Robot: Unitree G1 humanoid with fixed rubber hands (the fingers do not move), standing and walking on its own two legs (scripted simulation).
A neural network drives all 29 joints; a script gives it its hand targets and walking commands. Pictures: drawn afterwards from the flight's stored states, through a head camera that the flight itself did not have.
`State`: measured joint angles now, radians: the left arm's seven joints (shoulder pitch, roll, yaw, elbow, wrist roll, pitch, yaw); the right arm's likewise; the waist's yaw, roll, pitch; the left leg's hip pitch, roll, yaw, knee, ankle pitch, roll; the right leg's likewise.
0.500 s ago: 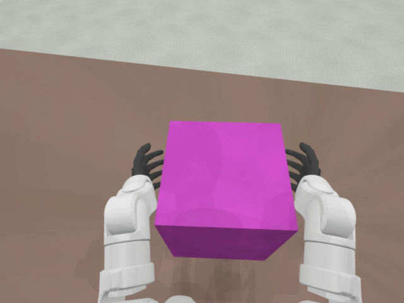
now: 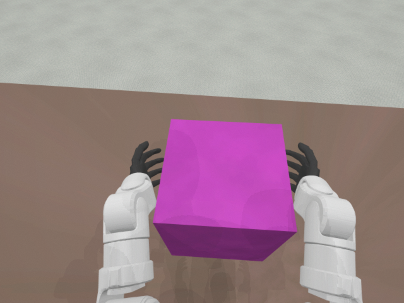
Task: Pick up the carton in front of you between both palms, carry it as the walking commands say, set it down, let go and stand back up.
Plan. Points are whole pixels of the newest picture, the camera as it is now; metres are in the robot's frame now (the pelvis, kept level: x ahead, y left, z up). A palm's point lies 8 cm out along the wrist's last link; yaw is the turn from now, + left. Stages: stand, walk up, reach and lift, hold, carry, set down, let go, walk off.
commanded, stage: carry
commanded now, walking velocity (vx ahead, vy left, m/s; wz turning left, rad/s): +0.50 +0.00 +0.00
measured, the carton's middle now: (220, 196) +0.33 -0.01 +0.02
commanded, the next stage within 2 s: none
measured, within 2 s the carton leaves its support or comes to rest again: neither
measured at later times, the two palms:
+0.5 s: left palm (162, 100) +0.62 +0.14 +0.04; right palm (270, 93) +0.64 -0.17 +0.04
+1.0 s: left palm (166, 45) +0.95 +0.16 +0.03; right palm (251, 43) +0.95 -0.15 +0.03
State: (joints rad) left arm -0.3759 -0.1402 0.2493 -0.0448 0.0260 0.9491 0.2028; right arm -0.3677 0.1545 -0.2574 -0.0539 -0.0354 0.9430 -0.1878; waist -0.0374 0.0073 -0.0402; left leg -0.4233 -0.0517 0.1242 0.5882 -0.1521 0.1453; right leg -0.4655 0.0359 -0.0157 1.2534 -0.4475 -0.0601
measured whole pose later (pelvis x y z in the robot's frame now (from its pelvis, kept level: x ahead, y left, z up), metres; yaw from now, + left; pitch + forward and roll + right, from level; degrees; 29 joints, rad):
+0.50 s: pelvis +0.31 -0.04 -0.04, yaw +2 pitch +4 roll +0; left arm -0.37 -0.15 0.26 0.01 0.05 0.93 0.19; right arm -0.38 0.15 -0.27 0.02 -0.04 0.93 -0.20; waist 0.05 0.00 -0.06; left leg -0.47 -0.04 0.01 1.33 -0.46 0.06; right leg -0.45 0.07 -0.13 0.60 -0.14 -0.12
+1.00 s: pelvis +0.62 +0.00 -0.07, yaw +0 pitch +4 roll +0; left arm -0.38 -0.10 0.22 -0.05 0.01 0.93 0.21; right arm -0.39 0.15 -0.24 -0.05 -0.05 0.93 -0.21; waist -0.02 0.00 -0.06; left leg -0.48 -0.05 0.13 0.61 -0.12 0.14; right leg -0.34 0.06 -0.02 1.26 -0.50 -0.06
